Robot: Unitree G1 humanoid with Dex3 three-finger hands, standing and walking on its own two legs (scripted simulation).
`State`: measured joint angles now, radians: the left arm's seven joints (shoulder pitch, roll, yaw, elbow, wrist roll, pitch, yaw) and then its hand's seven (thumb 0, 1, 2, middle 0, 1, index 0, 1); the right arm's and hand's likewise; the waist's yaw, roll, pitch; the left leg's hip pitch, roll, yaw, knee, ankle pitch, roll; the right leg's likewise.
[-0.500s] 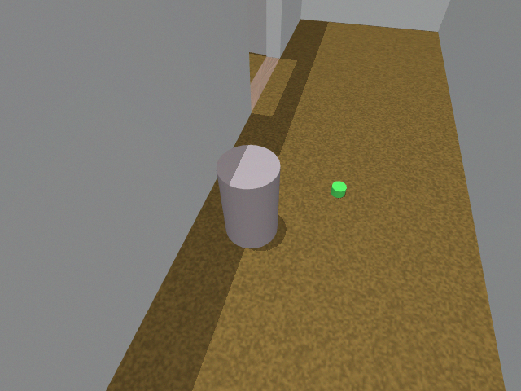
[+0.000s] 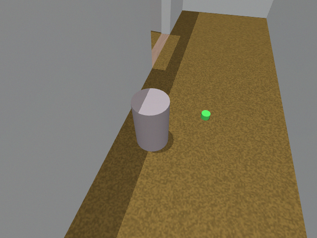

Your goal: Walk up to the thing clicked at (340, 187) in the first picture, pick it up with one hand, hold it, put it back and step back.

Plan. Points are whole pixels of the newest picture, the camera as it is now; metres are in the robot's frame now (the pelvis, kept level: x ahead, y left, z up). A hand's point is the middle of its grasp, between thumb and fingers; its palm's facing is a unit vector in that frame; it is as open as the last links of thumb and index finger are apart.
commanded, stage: stand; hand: left
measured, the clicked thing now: (205, 115) +1.17 -0.37 -0.76
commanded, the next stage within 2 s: walk up in 0.62 s
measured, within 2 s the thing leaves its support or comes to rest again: neither
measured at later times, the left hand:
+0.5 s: hand out of the picture +0.08 +0.25 -0.16, palm faces -0.02 -0.94 -0.34, open 7.4 cm
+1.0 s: hand (97, 230) +0.18 +0.20 -0.16, palm faces -0.17 -0.89 -0.43, open 7.4 cm
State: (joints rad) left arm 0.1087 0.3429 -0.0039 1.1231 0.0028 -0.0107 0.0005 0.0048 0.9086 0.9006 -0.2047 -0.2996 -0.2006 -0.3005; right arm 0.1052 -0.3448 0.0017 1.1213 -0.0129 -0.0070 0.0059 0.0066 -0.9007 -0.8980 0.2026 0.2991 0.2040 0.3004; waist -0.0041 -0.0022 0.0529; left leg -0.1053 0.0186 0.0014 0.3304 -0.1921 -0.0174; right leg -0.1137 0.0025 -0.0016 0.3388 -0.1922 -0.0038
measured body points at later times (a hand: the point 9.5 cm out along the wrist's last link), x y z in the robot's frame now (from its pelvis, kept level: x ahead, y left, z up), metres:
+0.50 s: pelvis +0.00 +0.00 +0.00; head +0.01 +0.00 +0.45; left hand +0.08 +0.30 -0.13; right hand +0.08 -0.30 -0.13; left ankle -0.01 +0.13 -0.75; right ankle +0.00 -0.12 -0.75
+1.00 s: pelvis +0.06 -0.09 -0.04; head +0.06 -0.10 +0.41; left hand +0.19 +0.25 -0.13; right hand +0.06 -0.45 -0.15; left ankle +0.01 +0.10 -0.71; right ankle +0.10 -0.23 -0.75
